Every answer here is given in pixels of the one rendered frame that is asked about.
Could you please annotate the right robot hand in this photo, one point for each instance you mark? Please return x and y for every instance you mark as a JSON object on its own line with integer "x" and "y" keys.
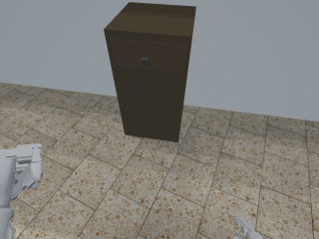
{"x": 246, "y": 227}

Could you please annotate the left robot hand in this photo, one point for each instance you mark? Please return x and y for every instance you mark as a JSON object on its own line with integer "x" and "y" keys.
{"x": 26, "y": 160}

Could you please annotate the handle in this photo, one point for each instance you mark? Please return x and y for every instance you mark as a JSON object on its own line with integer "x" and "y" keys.
{"x": 145, "y": 61}

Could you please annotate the drawer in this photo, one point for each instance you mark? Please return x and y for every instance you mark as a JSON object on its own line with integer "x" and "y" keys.
{"x": 162, "y": 56}

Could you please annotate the robot left forearm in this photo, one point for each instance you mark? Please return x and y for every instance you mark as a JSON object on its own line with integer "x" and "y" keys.
{"x": 6, "y": 228}

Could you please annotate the cabinet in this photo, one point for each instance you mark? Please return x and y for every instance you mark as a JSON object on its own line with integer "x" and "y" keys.
{"x": 151, "y": 100}

